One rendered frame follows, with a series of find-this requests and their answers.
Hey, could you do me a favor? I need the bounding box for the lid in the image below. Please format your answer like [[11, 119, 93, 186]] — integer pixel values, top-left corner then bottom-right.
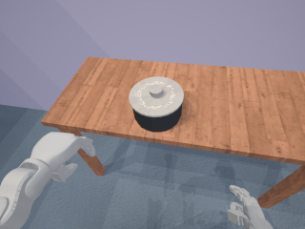
[[129, 76, 184, 117]]

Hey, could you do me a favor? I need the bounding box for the table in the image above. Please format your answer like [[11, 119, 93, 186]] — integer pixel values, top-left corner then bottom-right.
[[40, 56, 305, 209]]

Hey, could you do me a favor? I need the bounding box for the left robot forearm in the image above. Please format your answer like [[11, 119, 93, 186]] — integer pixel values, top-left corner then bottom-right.
[[0, 158, 53, 229]]

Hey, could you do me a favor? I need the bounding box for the right robot forearm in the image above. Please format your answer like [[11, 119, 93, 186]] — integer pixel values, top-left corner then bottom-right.
[[248, 218, 274, 229]]

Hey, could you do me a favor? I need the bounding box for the left robot hand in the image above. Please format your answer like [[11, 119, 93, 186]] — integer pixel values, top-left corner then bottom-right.
[[30, 132, 96, 182]]

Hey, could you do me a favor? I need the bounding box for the pot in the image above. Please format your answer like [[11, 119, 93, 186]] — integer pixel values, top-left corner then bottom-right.
[[132, 103, 183, 133]]

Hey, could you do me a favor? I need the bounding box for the right robot hand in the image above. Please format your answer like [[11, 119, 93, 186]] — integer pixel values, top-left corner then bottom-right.
[[227, 185, 265, 229]]

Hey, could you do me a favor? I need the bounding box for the knob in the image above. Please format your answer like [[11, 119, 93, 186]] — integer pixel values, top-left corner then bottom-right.
[[149, 85, 163, 97]]

